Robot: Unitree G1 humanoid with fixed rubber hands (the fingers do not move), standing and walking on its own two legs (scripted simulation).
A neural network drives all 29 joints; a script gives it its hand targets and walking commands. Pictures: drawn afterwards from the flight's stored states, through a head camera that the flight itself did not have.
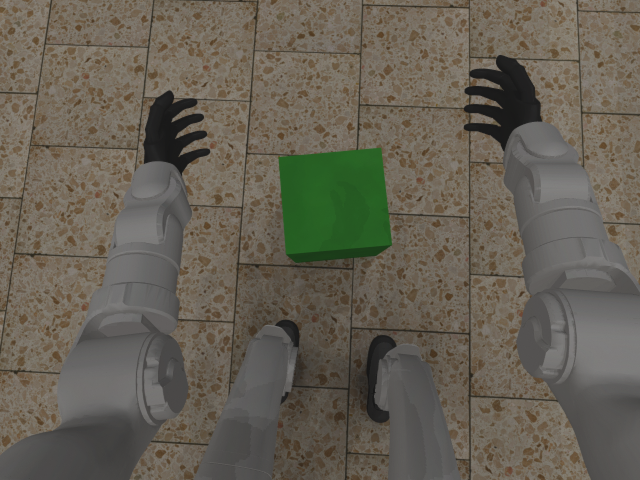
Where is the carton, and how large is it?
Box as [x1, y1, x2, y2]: [279, 148, 391, 262]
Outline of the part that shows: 380,148 279,157 286,254 295,262 376,255 391,244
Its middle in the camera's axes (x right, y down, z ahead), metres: +0.03 -0.06 +0.90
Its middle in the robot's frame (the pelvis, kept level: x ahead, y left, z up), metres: +0.49 +0.04 -0.53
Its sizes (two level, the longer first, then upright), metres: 0.210 0.200 0.250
